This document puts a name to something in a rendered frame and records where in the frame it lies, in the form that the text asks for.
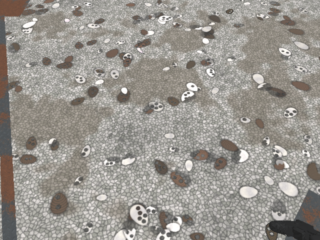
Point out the robot right hand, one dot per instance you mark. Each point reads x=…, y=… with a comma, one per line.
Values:
x=297, y=229

